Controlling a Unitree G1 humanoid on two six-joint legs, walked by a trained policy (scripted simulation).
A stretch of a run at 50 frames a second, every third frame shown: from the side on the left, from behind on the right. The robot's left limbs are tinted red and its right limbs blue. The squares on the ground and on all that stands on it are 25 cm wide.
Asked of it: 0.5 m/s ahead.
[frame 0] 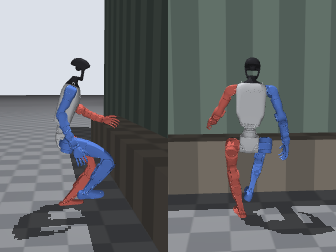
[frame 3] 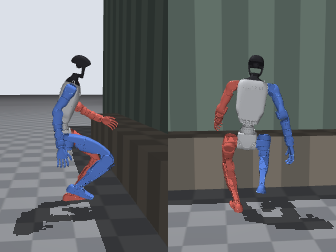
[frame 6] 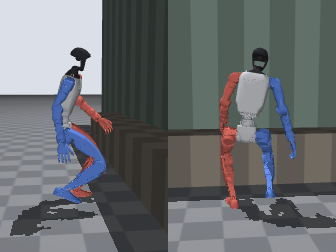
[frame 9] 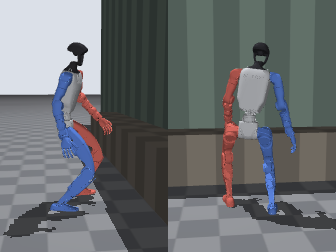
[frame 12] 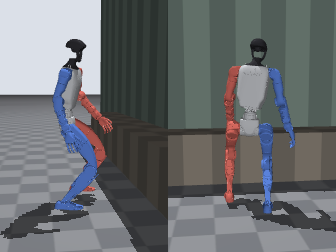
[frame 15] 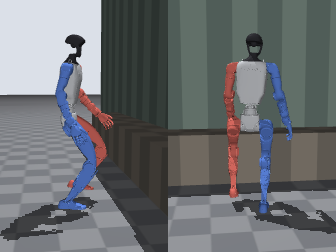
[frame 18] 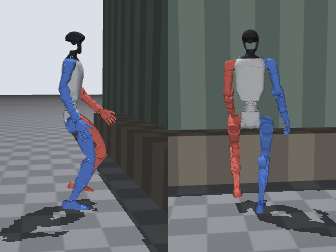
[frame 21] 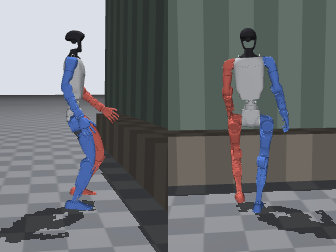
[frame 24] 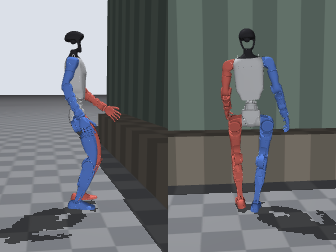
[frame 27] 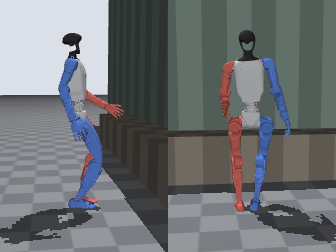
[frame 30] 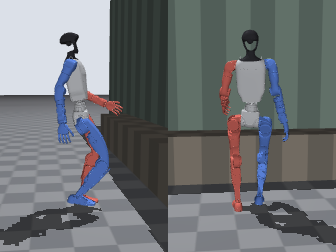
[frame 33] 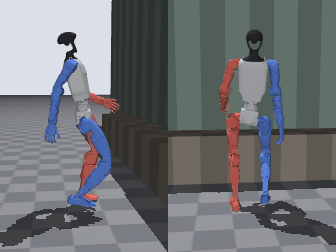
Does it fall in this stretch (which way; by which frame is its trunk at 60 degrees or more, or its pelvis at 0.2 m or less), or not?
no
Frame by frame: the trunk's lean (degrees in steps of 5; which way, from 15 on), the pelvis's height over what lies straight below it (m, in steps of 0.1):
0: 20 forward, 0.6
3: 20 forward, 0.6
6: 20 forward and to its right, 0.6
9: 15 forward and to its right, 0.7
12: 10, 0.7
15: 5, 0.7
18: 5, 0.7
21: 5, 0.8
24: 5, 0.8
27: 5, 0.8
30: 10, 0.8
33: 15 backward, 0.8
